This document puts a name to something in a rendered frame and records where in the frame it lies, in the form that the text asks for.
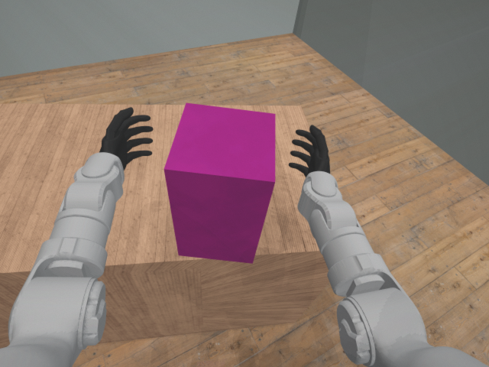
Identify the right robot upper arm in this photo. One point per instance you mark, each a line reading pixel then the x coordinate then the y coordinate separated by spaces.
pixel 383 329

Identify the robot left forearm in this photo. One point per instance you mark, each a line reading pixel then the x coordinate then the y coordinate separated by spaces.
pixel 76 247

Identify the left robot upper arm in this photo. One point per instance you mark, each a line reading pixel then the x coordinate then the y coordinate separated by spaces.
pixel 56 318

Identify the carton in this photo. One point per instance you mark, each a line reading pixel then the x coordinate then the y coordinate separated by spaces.
pixel 220 176

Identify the right robot hand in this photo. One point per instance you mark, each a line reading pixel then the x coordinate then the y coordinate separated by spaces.
pixel 319 158

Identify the pedestal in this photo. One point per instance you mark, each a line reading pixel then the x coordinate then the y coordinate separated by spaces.
pixel 150 290

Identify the robot right forearm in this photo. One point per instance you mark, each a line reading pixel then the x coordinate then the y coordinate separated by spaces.
pixel 353 266

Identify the left robot hand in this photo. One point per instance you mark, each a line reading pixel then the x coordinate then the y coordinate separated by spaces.
pixel 118 132

